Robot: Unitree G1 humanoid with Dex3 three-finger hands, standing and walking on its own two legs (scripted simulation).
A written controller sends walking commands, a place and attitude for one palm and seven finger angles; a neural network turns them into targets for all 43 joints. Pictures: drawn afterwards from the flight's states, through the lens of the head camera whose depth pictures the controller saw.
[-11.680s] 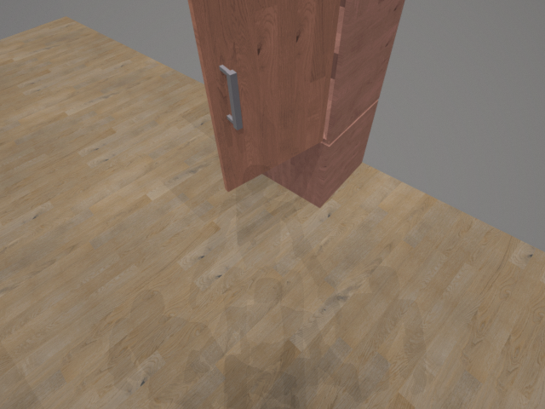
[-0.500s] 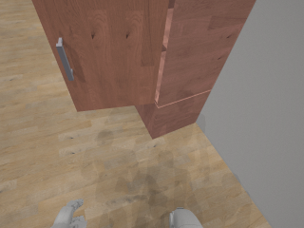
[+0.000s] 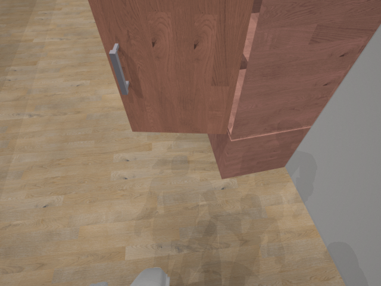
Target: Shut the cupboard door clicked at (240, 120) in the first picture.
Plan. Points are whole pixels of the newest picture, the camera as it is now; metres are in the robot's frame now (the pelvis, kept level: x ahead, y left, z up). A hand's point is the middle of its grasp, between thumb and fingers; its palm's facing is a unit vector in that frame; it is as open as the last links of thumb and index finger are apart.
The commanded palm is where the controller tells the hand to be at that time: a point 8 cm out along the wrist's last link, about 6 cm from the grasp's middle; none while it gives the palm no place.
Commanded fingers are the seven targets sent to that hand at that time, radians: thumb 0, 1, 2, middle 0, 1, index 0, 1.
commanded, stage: take the last steps up to it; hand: left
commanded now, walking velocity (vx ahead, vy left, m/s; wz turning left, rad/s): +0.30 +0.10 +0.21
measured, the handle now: (120, 70) +0.70 +0.26 +0.00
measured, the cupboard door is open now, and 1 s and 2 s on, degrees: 76 76 76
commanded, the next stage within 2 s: come to a stop and stand still in 0.80 s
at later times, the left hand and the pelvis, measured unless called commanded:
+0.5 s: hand out of the picture +0.09 +0.26 -0.18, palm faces +0.09 -0.98 -0.18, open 7.4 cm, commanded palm none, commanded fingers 0.00 0.90 0.90 -0.20 -0.30 -0.20 -0.30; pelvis +0.07 +0.07 +0.00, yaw +4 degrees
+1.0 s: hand (115, 230) +0.25 +0.22 -0.16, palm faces +0.12 -0.97 -0.23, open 7.1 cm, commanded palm none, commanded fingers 0.00 0.90 0.90 -0.20 -0.30 -0.20 -0.30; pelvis +0.21 +0.03 +0.00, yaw +5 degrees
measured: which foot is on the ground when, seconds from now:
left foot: up 0.00-0.16, down 0.18-0.70, up 0.72-1.00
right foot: down 0.00-0.18, up 0.20-0.68, down 0.70-1.00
